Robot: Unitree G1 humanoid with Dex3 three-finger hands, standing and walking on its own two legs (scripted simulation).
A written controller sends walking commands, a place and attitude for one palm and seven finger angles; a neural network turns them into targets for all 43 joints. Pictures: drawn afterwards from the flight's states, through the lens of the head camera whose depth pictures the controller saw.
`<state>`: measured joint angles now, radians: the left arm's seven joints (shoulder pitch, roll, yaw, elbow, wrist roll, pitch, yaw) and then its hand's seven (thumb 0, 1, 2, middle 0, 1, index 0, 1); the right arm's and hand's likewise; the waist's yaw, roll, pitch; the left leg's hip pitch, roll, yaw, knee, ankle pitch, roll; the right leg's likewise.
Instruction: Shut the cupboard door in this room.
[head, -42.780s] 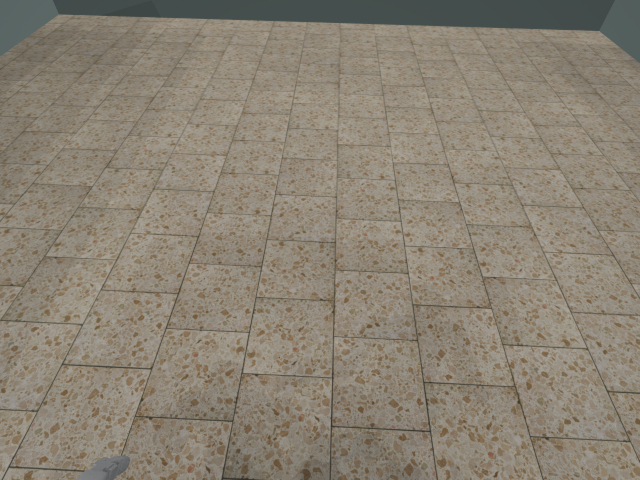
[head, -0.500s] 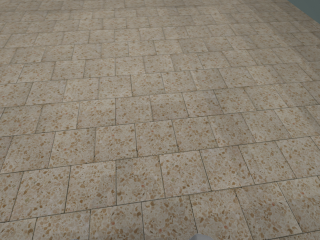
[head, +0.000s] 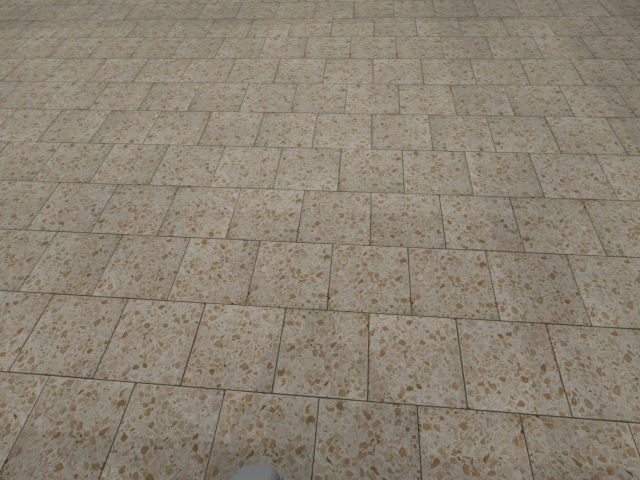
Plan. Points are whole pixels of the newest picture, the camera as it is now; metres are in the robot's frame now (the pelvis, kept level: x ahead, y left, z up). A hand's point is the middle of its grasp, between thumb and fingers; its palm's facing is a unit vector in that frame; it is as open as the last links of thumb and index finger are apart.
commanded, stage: turn or walk to find it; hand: left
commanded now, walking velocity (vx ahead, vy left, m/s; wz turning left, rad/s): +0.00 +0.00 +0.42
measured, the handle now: out of the picture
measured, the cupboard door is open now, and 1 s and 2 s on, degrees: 77 77 77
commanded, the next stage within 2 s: none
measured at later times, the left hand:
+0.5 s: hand out of the picture +0.03 +0.27 -0.17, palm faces +0.23 -0.94 -0.24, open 7.4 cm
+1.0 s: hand out of the picture -0.02 +0.20 -0.15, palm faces +0.45 -0.85 -0.28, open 7.3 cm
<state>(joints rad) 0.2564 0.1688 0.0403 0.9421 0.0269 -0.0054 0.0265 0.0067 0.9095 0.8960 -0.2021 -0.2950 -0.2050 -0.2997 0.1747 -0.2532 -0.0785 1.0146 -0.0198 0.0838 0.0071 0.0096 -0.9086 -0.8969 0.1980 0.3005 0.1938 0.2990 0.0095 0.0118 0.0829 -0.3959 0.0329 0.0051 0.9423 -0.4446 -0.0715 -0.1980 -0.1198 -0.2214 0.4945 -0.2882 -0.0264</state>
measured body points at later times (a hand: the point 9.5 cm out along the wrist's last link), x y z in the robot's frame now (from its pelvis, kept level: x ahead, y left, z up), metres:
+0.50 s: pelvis +0.00 +0.04 +0.00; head +0.03 +0.06 +0.45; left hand +0.02 +0.31 -0.15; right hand +0.10 -0.18 -0.14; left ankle -0.02 +0.14 -0.74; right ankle +0.01 -0.12 -0.68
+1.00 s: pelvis +0.01 +0.00 +0.00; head +0.06 -0.01 +0.45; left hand -0.04 +0.25 -0.13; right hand +0.17 -0.21 -0.16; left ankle -0.08 +0.14 -0.68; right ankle +0.02 -0.10 -0.74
